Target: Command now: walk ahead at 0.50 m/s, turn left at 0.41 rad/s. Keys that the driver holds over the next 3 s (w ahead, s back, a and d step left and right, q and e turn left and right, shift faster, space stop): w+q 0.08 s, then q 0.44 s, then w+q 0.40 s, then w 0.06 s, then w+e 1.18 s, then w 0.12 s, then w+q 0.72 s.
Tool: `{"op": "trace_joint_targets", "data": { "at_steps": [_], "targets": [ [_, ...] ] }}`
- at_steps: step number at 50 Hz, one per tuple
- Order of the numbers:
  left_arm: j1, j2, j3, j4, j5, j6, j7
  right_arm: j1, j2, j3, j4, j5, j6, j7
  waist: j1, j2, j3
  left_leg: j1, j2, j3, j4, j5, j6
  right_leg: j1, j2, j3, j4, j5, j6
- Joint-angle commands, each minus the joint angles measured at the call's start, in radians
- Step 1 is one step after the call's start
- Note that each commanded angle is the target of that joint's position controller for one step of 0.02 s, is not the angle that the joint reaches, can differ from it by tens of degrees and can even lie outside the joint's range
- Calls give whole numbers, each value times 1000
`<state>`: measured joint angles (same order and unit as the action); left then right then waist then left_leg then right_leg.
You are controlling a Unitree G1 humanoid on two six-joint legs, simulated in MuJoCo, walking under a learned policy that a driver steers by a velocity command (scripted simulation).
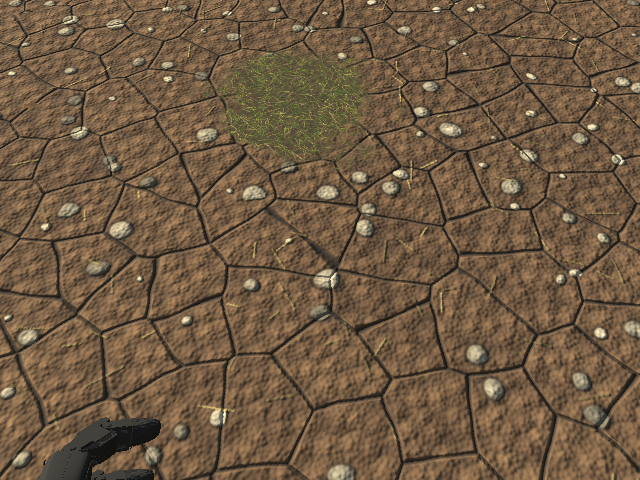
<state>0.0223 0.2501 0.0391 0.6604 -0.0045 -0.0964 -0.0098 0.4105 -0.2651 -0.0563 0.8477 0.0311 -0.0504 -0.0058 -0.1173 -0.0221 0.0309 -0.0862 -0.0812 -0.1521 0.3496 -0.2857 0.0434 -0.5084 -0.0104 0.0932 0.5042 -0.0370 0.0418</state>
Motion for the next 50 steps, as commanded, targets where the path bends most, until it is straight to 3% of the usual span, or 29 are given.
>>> {"op": "trace_joint_targets", "data": {
  "at_steps": [1, 2, 3, 4, 5, 6, 8, 9, 12, 15, 21, 24, 25, 26, 27, 28, 29, 30, 31, 34, 37, 41, 44, 45, 46, 47, 48, 49, 50],
  "targets": [
    [22, 123, 42, -61, -8, -28, -1, -34, -168, -42, -65, 2, -1, -12, 105, 130, -46, -83, 226, -238, -16, 239, 122, 232, 19, -22, -81, -4, -37],
    [104, 150, 56, -41, -2, -29, 6, -46, -149, -36, -74, -3, -2, -11, 151, 124, -86, -126, 186, -218, 66, 266, 96, 371, -2, -19, -101, -22, -65],
    [249, 203, 73, -23, 12, -30, 17, -74, -102, -19, -97, -15, -7, -7, 224, 58, -194, -237, 131, -153, 294, 187, 59, 595, -138, 98, -79, -62, -126],
    [348, 283, 93, 0, 20, -13, 20, 35, -28, 3, -121, -3, -18, -9, 205, -191, -327, -520, 2, -7, 595, -162, -2, 885, -359, 437, -120, -206, -262],
    [347, 229, 83, 11, 12, -4, 13, 36, -102, -9, -128, 9, -18, -13, 201, -232, -282, -673, 47, 6, 771, -318, -22, 844, -429, 609, -175, -284, -305],
    [289, 166, 64, -1, 10, -3, 13, -20, -165, -30, -129, 6, -10, -16, 198, -135, -157, -698, 84, -9, 846, -251, -35, 727, -387, 488, -179, -155, -279],
    [173, 104, 42, -7, 18, 1, 6, -65, -160, -41, -138, -16, 14, -20, 142, -61, -66, -634, 126, 30, 839, -171, -69, 536, -306, 233, -173, 264, -247],
    [135, 88, 37, -4, 19, 2, 3, -59, -146, -45, -141, -18, 30, -18, 113, -78, -52, -590, 149, 37, 811, -151, -79, 466, -277, 146, -183, 361, -234],
    [97, 130, 51, 20, 19, 4, 9, -89, -88, -34, -181, -12, 58, -10, 94, -108, -43, -529, 155, 92, 711, -62, -111, 360, -249, 8, -244, 446, -252],
    [81, 166, 63, 37, 12, 21, 26, -137, -74, -24, -215, -16, 62, 5, 102, -87, -74, -464, 161, 117, 541, 104, -106, 354, -239, -92, -255, 434, -249],
    [104, 221, 76, 75, -21, 46, 30, -252, -117, -37, -291, -22, 69, 44, 126, -67, -78, -374, 139, 155, 315, 142, -43, 413, -270, -161, -166, 347, -208],
    [111, 222, 78, 84, -38, 56, 30, -189, -157, -62, -295, -25, 73, 42, 80, -39, -107, -213, 76, 198, 145, 190, 20, 402, -233, -211, 52, 364, -146],
    [178, 196, 71, 95, -18, 55, 26, -111, -231, -88, -283, -27, 72, 25, 60, 79, -166, -24, 116, 108, 92, 524, 69, 299, -160, -253, 252, 231, -79],
    [231, 119, 41, 61, 43, 51, 17, -96, -344, -105, -306, -37, 74, 2, 110, 362, -230, 236, 389, -260, 147, 1018, 240, -39, -18, -277, 601, -543, 13],
    [224, 153, 38, 57, 32, 50, 8, -84, -296, -88, -328, -41, 62, 11, 63, 282, -407, 286, 475, -464, 74, 677, 379, -130, 36, -56, 767, -682, 15],
    [154, 204, 54, 49, -6, 53, 1, -90, -244, -77, -321, -26, 50, 22, 39, 162, -335, 232, 413, -395, 20, 392, 334, -181, -4, -9, 783, -597, -3],
    [121, 195, 53, 36, -13, 53, 1, -116, -213, -69, -304, -6, 41, 20, 60, 121, -241, 155, 353, -340, -18, 94, 269, -215, -33, -12, 714, -507, -21],
    [97, 192, 54, 39, -4, 55, 5, -147, -197, -61, -304, 1, 42, 17, 72, 90, -179, 72, 323, -328, -64, -103, 231, -208, -55, -13, 633, -451, -27],
    [85, 200, 57, 31, 2, 56, 8, -192, -198, -57, -314, -9, 44, 11, 97, 113, -131, -30, 299, -310, -99, -164, 215, -153, -59, -17, 552, -405, -28],
    [100, 169, 48, 41, 6, 41, 4, -225, -202, -59, -334, -33, 37, -7, 116, 145, -112, -135, 244, -261, -133, -131, 210, -39, -20, -41, 392, -327, -16],
    [81, 141, 35, 39, 7, 30, 0, -205, -220, -67, -326, -21, 35, -16, 104, 155, -109, -187, 219, -241, -118, -141, 200, 46, 7, -45, 242, -275, -5],
    [61, 153, 36, 26, -10, 14, -12, -171, -223, -67, -315, -14, 44, -11, 96, 168, -87, -241, 215, -299, -96, -224, 183, 135, 34, -44, 123, -239, -16],
    [154, 153, 45, 51, -13, 0, -10, -190, -184, -52, -315, -11, 53, -10, 167, 148, -76, -357, 161, -303, -13, -312, 126, 349, 27, -51, -20, -173, -44],
    [247, 179, 57, 74, -10, -2, -3, -202, -139, -39, -319, -13, 52, -11, 209, 107, -85, -464, 114, -257, 107, -344, 80, 484, -47, 9, -72, -219, -70],
    [349, 249, 70, 90, 12, 1, 9, -196, -48, -13, -329, -10, 49, -11, 227, -76, -119, -602, 1, -81, 435, -337, 6, 601, -266, 265, -197, -463, -137],
    [348, 322, 87, 100, 42, 2, -3, -204, -84, -18, -385, 1, 30, -11, 187, -223, -42, -784, 0, -27, 608, -298, 1, 544, -403, 608, -323, -745, -245],
    [281, 266, 74, 78, 27, -1, -1, -190, -143, -32, -362, 0, 23, -11, 166, -181, 21, -827, 61, -42, 711, -221, -8, 506, -392, 596, -339, -798, -269],
    [250, 202, 57, 73, 11, -1, 3, -176, -163, -41, -331, -6, 22, -8, 155, -146, 48, -834, 68, -38, 738, -143, -16, 493, -337, 489, -326, -713, -241],
    [241, 175, 46, 70, 7, 1, 3, -160, -155, -41, -308, -17, 20, -6, 144, -116, 33, -801, 78, -23, 741, -87, -23, 483, -287, 401, -322, -619, -218]
  ]
}}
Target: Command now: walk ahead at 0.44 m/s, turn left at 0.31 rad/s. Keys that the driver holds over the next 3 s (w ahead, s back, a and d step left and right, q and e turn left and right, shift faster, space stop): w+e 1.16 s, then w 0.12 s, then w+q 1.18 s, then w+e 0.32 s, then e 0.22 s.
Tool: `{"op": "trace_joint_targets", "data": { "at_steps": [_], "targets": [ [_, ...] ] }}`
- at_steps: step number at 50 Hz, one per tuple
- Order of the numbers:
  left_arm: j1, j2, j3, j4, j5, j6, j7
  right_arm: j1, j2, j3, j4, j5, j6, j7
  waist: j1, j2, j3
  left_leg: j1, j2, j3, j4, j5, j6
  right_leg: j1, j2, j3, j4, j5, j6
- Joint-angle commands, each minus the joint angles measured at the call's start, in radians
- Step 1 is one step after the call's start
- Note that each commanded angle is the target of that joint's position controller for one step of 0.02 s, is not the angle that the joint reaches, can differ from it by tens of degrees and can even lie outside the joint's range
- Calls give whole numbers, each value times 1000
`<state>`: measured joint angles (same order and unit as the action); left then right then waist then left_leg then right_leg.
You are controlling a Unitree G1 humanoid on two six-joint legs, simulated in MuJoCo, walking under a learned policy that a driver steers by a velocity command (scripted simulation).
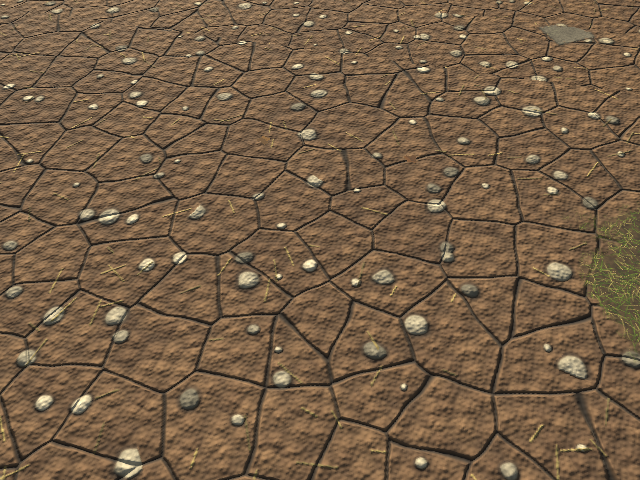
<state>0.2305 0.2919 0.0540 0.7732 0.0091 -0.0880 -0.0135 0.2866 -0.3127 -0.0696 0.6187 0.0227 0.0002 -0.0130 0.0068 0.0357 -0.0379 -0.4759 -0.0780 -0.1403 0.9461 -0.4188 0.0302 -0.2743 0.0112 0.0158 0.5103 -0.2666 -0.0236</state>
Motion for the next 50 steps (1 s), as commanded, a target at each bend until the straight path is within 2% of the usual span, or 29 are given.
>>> {"op": "trace_joint_targets", "data": {
  "at_steps": [1, 3, 5, 8, 12, 14, 15, 16, 17, 18, 19, 20, 22, 23, 25, 30, 33, 36, 38, 39, 40, 41, 42, 43, 44, 45, 46, 47, 50],
  "targets": [
    [37, 128, 27, -33, -7, -5, 8, -54, -94, -25, -80, -13, -39, 7, 18, -163, 120, -399, 89, -27, 124, 106, -15, 226, -282, 422, -341, -304, -152],
    [55, 128, 21, -23, -4, -8, 10, -92, -65, -15, -84, -21, -55, 14, 19, -150, 115, -345, 121, 49, 82, 221, -32, 189, -238, 330, -367, -131, -161],
    [81, 130, 19, -12, -14, -4, 11, -145, -40, -4, -94, -23, -67, 15, 40, -147, 108, -298, 133, 90, -26, 292, -52, 179, -211, 265, -374, 10, -171],
    [136, 148, 23, 13, -25, 7, 17, -250, 2, 14, -117, -16, -84, 25, 79, -154, 106, -166, 108, 117, -253, 356, -76, 151, -181, 192, -353, 152, -162],
    [204, 173, 29, 38, -37, 24, 19, -320, -18, 9, -124, 3, -102, 46, 94, -168, 106, -29, 71, 122, -415, 355, -77, 157, -213, 232, -304, 166, -162],
    [203, 186, 35, 41, -41, 32, 23, -289, -52, -4, -118, 10, -110, 49, 56, -188, 91, 67, 70, 106, -478, 336, -50, 174, -240, 273, -265, 210, -144],
    [191, 188, 36, 40, -42, 36, 24, -230, -72, -15, -99, 9, -112, 44, 12, -183, 63, 174, 66, 112, -523, 339, -25, 161, -229, 259, -213, 283, -126],
    [189, 169, 32, 36, -38, 34, 23, -129, -107, -33, -70, 1, -112, 33, -41, -163, -6, 354, 77, 112, -544, 336, 5, 121, -180, 221, -93, 380, -98],
    [158, 114, 12, 6, -21, 27, 19, 37, -160, -50, -48, -21, -109, 19, -128, -103, -148, 630, 220, -8, -495, 326, 65, -29, -126, 182, 161, 267, -61],
    [249, 7, -20, -31, -25, 11, 22, 145, -252, -72, -20, -36, -92, 16, -115, 194, -317, 957, 481, -379, -524, 210, 199, -369, 6, 54, 512, -156, 6],
    [243, 80, -3, -26, -50, 3, 26, 156, -173, -55, -4, -35, -85, 20, -123, 214, -305, 884, 510, -532, -615, 46, 233, -477, -23, 112, 681, -304, 15],
    [166, 144, 19, -37, -65, 5, 24, 98, -114, -35, 1, -26, -84, 19, -116, 146, -146, 761, 469, -396, -641, 35, 201, -530, -68, 116, 735, -228, 11],
    [98, 121, 21, -46, -45, 18, 22, -7, -46, -14, 11, -25, -85, 23, -69, 89, -2, 554, 379, -194, -704, 165, 169, -497, -116, 86, 694, -104, 21],
    [94, 102, 23, -47, -40, 30, 19, -43, -29, -10, 19, -31, -90, 24, -40, 101, 39, 470, 350, -118, -740, 231, 157, -455, -138, 90, 666, -66, 24],
    [88, 53, 13, -59, -41, 49, 13, -80, -34, -17, 36, -30, -103, 23, -9, 89, 75, 382, 343, -26, -790, 339, 162, -417, -148, 77, 634, -26, 36],
    [-17, 31, 0, -114, -29, 51, -11, -93, -94, -37, 77, -26, -113, 15, -10, 33, 105, 352, 324, 166, -825, 474, 155, -391, -146, 53, 367, 209, 40],
    [-117, 38, -4, -153, -30, 48, -32, -61, -134, -48, 102, -13, -107, 9, -41, 10, 124, 380, 334, 234, -827, 478, 129, -344, -128, 9, 221, 289, 13],
    [-184, 66, 5, -196, -29, 53, -45, -26, -167, -60, 127, 4, -91, 9, -50, -1, 136, 479, 363, 273, -776, 545, 103, -348, -106, -23, 150, 227, -29],
    [-156, 99, 23, -210, -25, 60, -46, -19, -202, -68, 133, 11, -75, 7, -17, 23, 85, 528, 360, 309, -641, 840, 81, -251, -42, -83, 137, 125, -69],
    [-60, 131, 43, -193, -26, 65, -43, -24, -210, -69, 133, 16, -65, 6, 43, 26, 23, 517, 341, 336, -483, 981, 64, -113, 6, -117, 118, 102, -96],
    [108, 187, 77, -147, -31, 73, -31, -17, -186, -58, 129, 13, -60, 2, 127, 6, -68, 417, 303, 364, -257, 989, 31, 137, 55, -121, 89, 129, -132],
    [242, 284, 107, -123, -41, 86, -8, 28, -114, -29, 109, -26, -64, 0, 152, -170, -161, 155, 241, 373, 92, 523, -22, 426, -109, 148, 71, 160, -200],
    [178, 356, 104, -156, -42, 70, -13, 108, -11, 9, 58, -42, -90, 15, 28, -349, -301, -198, 44, 188, 385, -204, -65, 657, -316, 739, -112, -154, -386],
    [183, 252, 77, -180, -38, 52, -24, -30, -124, -11, 55, -3, -115, 24, 117, -180, -301, -290, 81, 40, 440, -162, -43, 637, -331, 788, -227, -245, -344],
    [149, 216, 64, -169, -29, 37, -26, -101, -149, -18, 30, 22, -128, 27, 107, -143, -151, -346, 113, 56, 400, -60, -21, 523, -308, 664, -243, -186, -303],
    [92, 198, 58, -173, -27, 31, -24, -108, -131, -11, 37, 6, -135, 17, 63, -55, -77, -307, 157, 56, 322, 24, -15, 384, -268, 560, -236, -75, -277],
    [34, 172, 50, -184, -21, 30, -20, -97, -130, -15, 46, -18, -134, 9, 22, -49, -33, -239, 185, 52, 242, 76, -22, 264, -232, 469, -237, 50, -260],
    [2, 156, 43, -200, -6, 29, -15, -75, -132, -18, 52, -24, -124, 10, -9, -81, -27, -172, 202, 43, 211, 113, -26, 189, -206, 423, -255, 127, -256],
    [2, 152, 42, -193, -12, 21, 0, -73, -102, -13, 60, -39, -98, 9, -24, -77, -7, -130, 191, 68, 108, 175, -69, 87, -172, 333, -290, 278, -271]
  ]
}}
Over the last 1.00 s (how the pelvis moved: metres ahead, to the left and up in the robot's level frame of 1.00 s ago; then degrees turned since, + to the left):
0.32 0.02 -0.01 35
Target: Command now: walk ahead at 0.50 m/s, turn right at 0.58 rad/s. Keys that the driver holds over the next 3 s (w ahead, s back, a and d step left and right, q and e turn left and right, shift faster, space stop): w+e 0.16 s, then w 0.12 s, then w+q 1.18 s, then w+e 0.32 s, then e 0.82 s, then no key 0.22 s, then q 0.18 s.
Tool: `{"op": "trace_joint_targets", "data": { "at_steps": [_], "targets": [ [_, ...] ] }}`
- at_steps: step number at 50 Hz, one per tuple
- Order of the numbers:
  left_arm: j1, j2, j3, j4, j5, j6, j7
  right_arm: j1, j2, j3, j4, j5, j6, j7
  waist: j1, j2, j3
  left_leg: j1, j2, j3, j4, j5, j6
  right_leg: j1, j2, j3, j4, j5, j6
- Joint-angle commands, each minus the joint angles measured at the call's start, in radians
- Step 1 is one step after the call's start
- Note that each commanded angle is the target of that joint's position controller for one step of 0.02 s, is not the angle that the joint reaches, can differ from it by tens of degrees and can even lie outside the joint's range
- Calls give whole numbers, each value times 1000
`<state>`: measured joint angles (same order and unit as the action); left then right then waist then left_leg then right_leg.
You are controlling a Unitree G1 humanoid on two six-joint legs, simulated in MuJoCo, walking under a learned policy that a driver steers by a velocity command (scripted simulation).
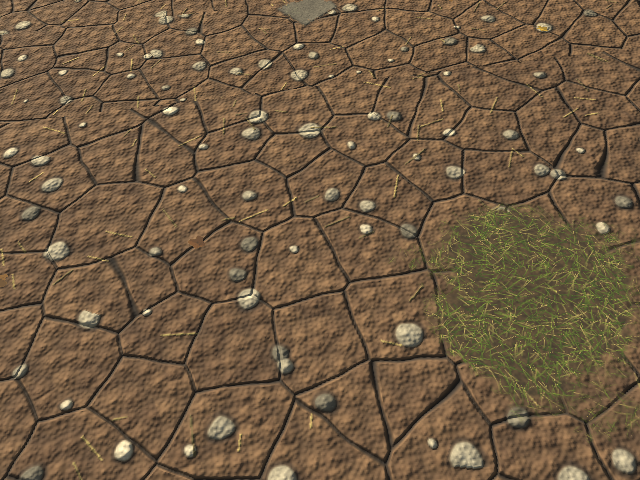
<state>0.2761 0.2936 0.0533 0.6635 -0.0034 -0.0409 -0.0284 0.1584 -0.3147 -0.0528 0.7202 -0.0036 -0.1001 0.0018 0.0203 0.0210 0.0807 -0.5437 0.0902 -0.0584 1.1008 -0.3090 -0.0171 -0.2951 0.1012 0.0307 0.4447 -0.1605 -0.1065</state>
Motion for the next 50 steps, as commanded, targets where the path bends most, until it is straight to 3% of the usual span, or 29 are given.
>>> {"op": "trace_joint_targets", "data": {
  "at_steps": [1, 6, 8, 10, 13, 14, 15, 16, 17, 18, 19, 20, 21, 23, 25, 29, 31, 34, 36, 38, 39, 40, 41, 42, 43, 44, 45, 47, 50],
  "targets": [
    [-27, 159, 45, -74, -2, -27, 21, 25, -88, -26, -50, -15, 8, -7, -31, -56, -109, -75, 14, -9, -100, 110, -37, 91, -250, 293, -230, 192, -186],
    [45, 173, 51, -33, -14, -16, 44, -161, -47, -6, -92, -7, -1, 6, 36, -87, -62, -25, -50, -4, -453, 391, -61, 58, -189, 238, -217, 94, -121],
    [79, 181, 55, -14, -19, -12, 46, -215, -51, -4, -107, 3, -9, 16, 56, -92, -50, 14, -71, -7, -524, 423, -55, 63, -202, 269, -203, 56, -112],
    [101, 164, 51, 5, -20, -8, 47, -225, -66, -7, -109, 8, -18, 28, 61, -101, -52, 19, -70, -18, -577, 421, -37, 128, -229, 298, -160, 46, -107],
    [114, 155, 51, 28, -14, 1, 50, -191, -91, -18, -101, 7, -28, 36, 42, -138, -51, 57, -70, -11, -610, 310, 6, 217, -274, 348, -93, 127, -90],
    [107, 153, 51, 30, -13, 5, 48, -149, -100, -24, -91, 6, -31, 33, 17, -152, -60, 115, -80, 10, -632, 272, 28, 229, -270, 349, -55, 201, -79],
    [93, 136, 44, 27, -10, 6, 45, -56, -124, -39, -63, 1, -34, 27, -30, -147, -111, 235, -93, 39, -664, 270, 61, 238, -229, 311, 45, 338, -57],
    [91, 99, 27, 14, 1, 6, 43, 82, -162, -50, -44, -11, -36, 23, -90, -103, -246, 468, 8, -56, -621, 280, 125, 163, -181, 256, 265, 319, -25],
    [213, 53, 11, 7, -15, -4, 44, 212, -249, -76, -15, -20, -28, 22, -76, 140, -400, 831, 200, -446, -647, 130, 291, -162, -37, 137, 620, 55, 64],
    [228, 73, 6, 8, -17, -15, 44, 250, -201, -66, 18, 12, -22, 38, -80, 270, -390, 893, 271, -745, -804, -98, 341, -367, -2, 135, 787, -400, 90],
    [126, 145, 22, -5, -25, -22, 40, 195, -136, -45, 8, 32, -17, 39, -90, 156, -243, 794, 253, -685, -830, -204, 303, -459, -72, 147, 844, -347, 84],
    [24, 151, 22, -24, -19, -30, 40, 138, -111, -35, -9, 22, -8, 37, -91, 68, -150, 669, 208, -562, -841, -142, 274, -457, -110, 107, 821, -273, 80],
    [-42, 141, 22, -45, -2, -41, 38, 107, -101, -30, -12, 13, 0, 36, -77, 24, -73, 558, 167, -477, -861, -28, 270, -456, -135, 82, 758, -224, 80],
    [-39, 111, 22, -49, 15, -52, 33, 91, -80, -19, -17, 3, 2, 29, -38, 54, -74, 474, 101, -385, -884, 154, 256, -371, -169, 75, 637, -157, 92],
    [-37, 80, 14, -52, 19, -54, 31, 106, -88, -22, -9, 14, 4, 20, -27, 80, -92, 445, 79, -328, -896, 257, 270, -336, -167, 48, 531, -158, 117],
    [-178, 37, -8, -86, 16, -61, 24, 147, -141, -40, 13, 27, 18, -3, -64, 65, -68, 349, 38, -235, -907, 315, 249, -245, -132, 21, 244, 46, 156],
    [-239, 40, -9, -94, 7, -68, 17, 186, -146, -42, 25, 29, 29, -10, -87, 64, -67, 322, 29, -230, -895, 307, 232, -180, -104, 21, 151, 162, 166],
    [-297, 64, 0, -111, -4, -77, 10, 237, -141, -42, 40, 36, 43, -16, -97, 68, -66, 353, 46, -285, -846, 247, 211, -125, -84, 44, 67, 182, 159],
    [-287, 88, 12, -112, -9, -82, 10, 235, -146, -46, 38, 36, 50, -19, -73, 86, -68, 377, 61, -334, -801, 227, 192, -68, -87, 53, 30, 135, 138],
    [-167, 123, 34, -81, -4, -86, 20, 215, -120, -40, 29, 32, 54, -18, 1, 88, -116, 343, 15, -322, -683, 277, 153, 125, -104, 41, -31, 107, 91],
    [-33, 167, 51, -65, 10, -88, 30, 195, -74, -23, 9, 20, 50, -14, 70, 37, -225, 257, -34, -267, -471, 230, 120, 338, -222, 138, -9, 68, 34],
    [91, 251, 72, -47, 21, -74, 37, 285, 6, 1, -15, 20, 40, -15, 70, -191, -378, -13, -165, -124, -146, -94, 54, 664, -445, 452, -22, -24, -85],
    [123, 226, 71, -16, 6, -61, 25, 330, -36, 0, -30, 43, 34, -16, 53, -341, -389, -207, -133, -89, 52, -298, 39, 679, -550, 741, -116, -258, -163],
    [71, 142, 49, -26, 1, -60, 25, 262, -116, -23, -18, 51, 39, -18, 65, -200, -242, -258, -79, -109, 132, -213, 33, 557, -498, 642, -149, -331, -128],
    [21, 105, 38, -27, 3, -58, 25, 193, -128, -30, -27, 41, 46, -17, 58, -136, -150, -249, -49, -80, 136, -131, 27, 443, -450, 485, -162, -232, -95],
    [-22, 79, 28, -21, 8, -57, 22, 163, -113, -31, -33, 32, 51, -15, 36, -107, -98, -222, -25, -70, 106, -75, 19, 349, -405, 382, -189, -121, -81],
    [-50, 61, 23, -13, 14, -58, 22, 147, -99, -34, -40, 28, 57, -11, 15, -122, -67, -195, -1, -67, 74, -37, 17, 283, -373, 302, -215, -40, -72],
    [-68, 65, 28, 2, 13, -67, 21, 141, -54, -26, -53, 32, 69, -1, -6, -140, -51, -149, 20, -45, 39, 7, 9, 206, -350, 194, -262, 58, -72],
    [-63, 103, 43, 30, 8, -76, 24, 85, -29, -17, -88, 24, 75, 8, -9, -103, -39, -174, 32, -37, -71, 97, -8, 197, -360, 91, -299, 177, -95]
  ]
}}
Over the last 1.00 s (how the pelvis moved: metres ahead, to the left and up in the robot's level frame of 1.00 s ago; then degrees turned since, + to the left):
0.47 -0.09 0.00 -28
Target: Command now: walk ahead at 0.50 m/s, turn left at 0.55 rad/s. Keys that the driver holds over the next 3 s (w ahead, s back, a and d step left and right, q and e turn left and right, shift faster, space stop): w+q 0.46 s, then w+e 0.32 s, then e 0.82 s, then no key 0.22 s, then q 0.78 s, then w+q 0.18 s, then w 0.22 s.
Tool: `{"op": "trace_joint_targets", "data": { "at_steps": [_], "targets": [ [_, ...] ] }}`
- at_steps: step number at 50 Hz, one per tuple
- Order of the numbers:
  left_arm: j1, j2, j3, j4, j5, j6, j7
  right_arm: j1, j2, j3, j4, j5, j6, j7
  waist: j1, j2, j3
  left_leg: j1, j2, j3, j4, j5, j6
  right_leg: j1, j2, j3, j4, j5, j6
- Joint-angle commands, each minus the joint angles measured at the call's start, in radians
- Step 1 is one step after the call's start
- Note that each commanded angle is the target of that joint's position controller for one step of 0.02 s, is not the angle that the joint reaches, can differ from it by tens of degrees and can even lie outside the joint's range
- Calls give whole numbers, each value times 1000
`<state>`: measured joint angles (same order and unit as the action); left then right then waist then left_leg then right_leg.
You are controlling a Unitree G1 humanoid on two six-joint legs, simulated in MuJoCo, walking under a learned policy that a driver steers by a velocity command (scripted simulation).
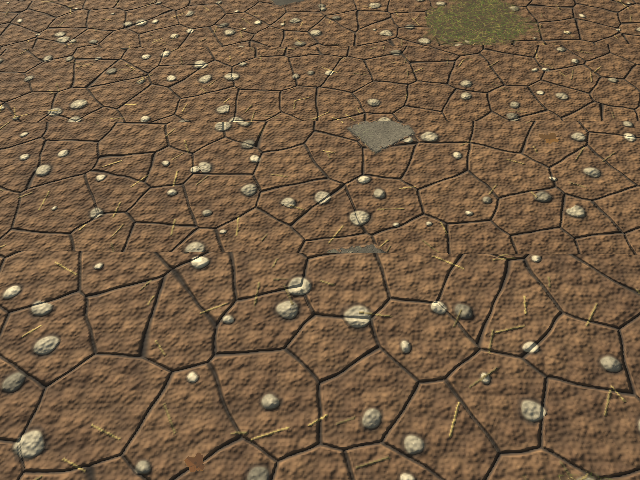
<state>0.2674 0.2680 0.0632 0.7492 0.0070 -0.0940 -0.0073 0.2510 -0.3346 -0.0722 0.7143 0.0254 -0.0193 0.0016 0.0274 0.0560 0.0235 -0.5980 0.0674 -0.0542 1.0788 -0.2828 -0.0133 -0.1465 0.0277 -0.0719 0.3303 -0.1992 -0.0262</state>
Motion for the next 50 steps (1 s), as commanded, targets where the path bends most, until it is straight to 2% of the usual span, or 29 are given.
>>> {"op": "trace_joint_targets", "data": {
  "at_steps": [1, 5, 9, 11, 13, 14, 15, 16, 17, 18, 19, 20, 22, 26, 30, 31, 32, 34, 38, 40, 41, 42, 43, 44, 45, 46, 47, 48, 50],
  "targets": [
    [-54, 140, 36, -48, -2, -22, 4, -26, -5, 6, -89, -6, -8, 13, -13, -127, 17, -115, 57, -36, -105, 124, -12, 55, -282, 154, -188, 245, -173],
    [-29, 179, 44, -19, -11, -12, 10, -147, 6, 17, -123, -4, -21, 40, 28, -102, 36, -45, 33, 24, -332, 308, 10, 68, -262, 22, -190, 288, -140],
    [24, 218, 57, 17, -31, 7, 12, -237, -15, 12, -175, -3, -18, 58, 38, -102, 56, -37, 8, 67, -435, 245, 58, 180, -299, -35, -140, 380, -108],
    [28, 248, 65, 21, -38, 22, 17, -210, -46, -4, -186, -8, -12, 61, 3, -129, 13, 57, -51, 123, -451, 140, 98, 224, -301, -75, -17, 684, -86],
    [22, 249, 62, 16, -41, 36, 25, 26, -125, -51, -132, -5, -2, 49, -136, -119, -123, 404, -133, 157, -513, 151, 162, 134, -260, -130, 320, 849, -42],
    [49, 203, 40, -1, -14, 32, 29, 190, -205, -83, -96, 1, 11, 28, -198, -11, -220, 716, -22, -39, -525, 157, 220, -113, -218, -133, 631, 525, 1],
    [150, 64, -8, -62, 19, 7, 11, 140, -309, -90, -112, 8, -1, 25, -60, 238, -332, 1014, 234, -634, -639, -52, 418, -543, -11, -23, 971, -388, 56],
    [30, 164, 8, -64, -16, -25, -2, 172, -209, -64, -137, 2, -14, 29, -154, 102, -406, 1027, 261, -766, -767, -184, 413, -639, -25, 171, 1050, -387, 40],
    [-62, 202, 18, -95, -49, -41, -7, 136, -163, -49, -123, -7, -28, 31, -157, 59, -245, 913, 231, -621, -789, -108, 363, -699, -64, 163, 1018, -283, 21],
    [-74, 183, 11, -96, -36, -49, 0, 79, -146, -42, -124, -7, -35, 30, -111, -23, -162, 766, 189, -512, -788, 3, 333, -658, -104, 159, 934, -199, 17],
    [-71, 182, 15, -87, -9, -48, 7, 17, -118, -34, -133, -11, -35, 28, -70, -42, -108, 637, 151, -421, -795, 130, 313, -593, -129, 158, 851, -155, 27],
    [-48, 185, 20, -83, -1, -38, 7, -17, -102, -26, -146, -24, -37, 24, -33, -15, -94, 549, 127, -374, -813, 222, 309, -522, -146, 167, 815, -122, 34],
    [-31, 165, 18, -76, 7, -18, 7, -35, -97, -26, -143, -23, -41, 17, -8, -10, -77, 454, 107, -322, -842, 328, 320, -471, -143, 150, 749, -100, 62],
    [-110, 98, -9, -82, 7, -3, 1, 3, -97, -21, -94, -20, -46, -4, -39, -1, -34, 377, 54, -158, -869, 401, 279, -452, -136, 110, 503, 150, 98],
    [-241, 82, -22, -104, -17, -14, -20, 77, -113, -18, -41, -18, -51, -4, -109, 11, 6, 390, 63, -112, -890, 262, 235, -391, -105, 87, 295, 391, 67],
    [-183, 42, -67, -101, 107, 17, -61, 173, -78, 12, 2, -155, -82, 64, -92, 48, 46, 460, 140, -169, -854, 253, 285, -516, -110, 121, 363, 309, 61],
    [-178, 74, -51, -100, 103, 33, -67, 207, -78, 3, 24, -145, -98, 82, -95, 23, 55, 596, 194, -202, -842, 307, 300, -639, -128, 153, 361, 258, 48],
    [-232, 108, -47, -119, 77, 32, -56, 207, -83, 11, 34, -114, -109, 78, -106, -2, 48, 743, 202, -176, -836, 349, 271, -728, -124, 146, 305, 263, 25],
    [-317, 85, -66, -144, 56, 26, -51, 192, -115, 24, 57, -118, -81, 63, -112, 10, 49, 691, 177, -60, -886, 402, 213, -510, -50, 45, 247, 233, -29],
    [-266, 147, -42, -137, 32, 13, -48, 131, -154, 20, 51, -108, -86, 67, -34, 7, 1, 637, 123, 40, -766, 816, 151, -270, 29, -28, 207, 226, -78],
    [-144, 201, -21, -93, 13, -6, -42, 138, -158, 22, 45, -113, -94, 69, 12, -19, -81, 555, 47, 107, -593, 998, 95, -22, 87, -58, 196, 292, -105],
    [39, 252, -9, -39, 21, -15, -37, 237, -79, 49, 36, -139, -99, 62, 19, -127, -301, 341, -20, 115, -305, 742, 12, 404, -45, 98, 326, 676, -244],
    [236, 262, 0, -15, 27, 0, -37, 403, -11, 85, 34, -153, -106, 75, 56, -285, -620, 55, -170, 66, 69, -37, -69, 840, -377, 612, 240, 774, -526],
    [401, 217, -4, 56, 49, 3, -36, 157, -101, 46, -3, -92, -92, 87, 190, -149, -506, -67, -189, -48, 292, -287, -62, 734, -371, 705, 106, 765, -437],
    [298, 258, 14, 62, 38, -21, -31, 23, -78, 44, -65, -69, -89, 68, 131, -119, -258, -142, -111, -83, 329, -265, -41, 496, -362, 587, 88, 716, -349],
    [167, 226, 14, 40, 30, -25, -21, -10, -110, 41, -72, -92, -85, 37, 83, -57, -181, -93, -44, -84, 276, -256, -37, 288, -327, 506, 59, 743, -337],
    [86, 179, -4, 25, 30, -26, -19, 16, -92, 50, -70, -123, -84, 13, 17, -72, -163, -23, -5, -86, 200, -223, -32, 141, -291, 441, 27, 836, -340],
    [9, 148, -10, -4, 32, -28, -21, 45, -70, 62, -65, -131, -79, 1, -38, -77, -129, 54, 29, -67, 128, -203, -34, 5, -268, 394, -24, 852, -339],
    [-72, 158, -2, -48, 33, -36, -36, 99, -64, 64, -57, -124, -65, -10, -101, -85, -138, 162, 35, -44, -14, -190, -59, -111, -212, 354, -91, 701, -324]
  ]
}}
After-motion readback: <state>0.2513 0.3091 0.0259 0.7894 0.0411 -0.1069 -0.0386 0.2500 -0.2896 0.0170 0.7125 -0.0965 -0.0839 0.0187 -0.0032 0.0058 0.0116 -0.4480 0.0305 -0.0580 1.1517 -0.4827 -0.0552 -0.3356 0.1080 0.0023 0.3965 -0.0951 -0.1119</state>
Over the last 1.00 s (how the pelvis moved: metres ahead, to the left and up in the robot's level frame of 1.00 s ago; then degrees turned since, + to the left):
0.56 -0.01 0.01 9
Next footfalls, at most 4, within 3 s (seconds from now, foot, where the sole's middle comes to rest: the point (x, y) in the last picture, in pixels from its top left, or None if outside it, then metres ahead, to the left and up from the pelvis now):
0.28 left None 0.30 0.16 -0.78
0.82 right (336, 383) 0.71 0.04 -0.78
1.36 left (252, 352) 0.78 0.24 -0.78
1.82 right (357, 375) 0.73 -0.01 -0.78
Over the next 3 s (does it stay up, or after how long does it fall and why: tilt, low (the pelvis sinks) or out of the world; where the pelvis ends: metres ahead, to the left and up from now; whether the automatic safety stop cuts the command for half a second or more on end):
stays up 0.86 0.13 0.00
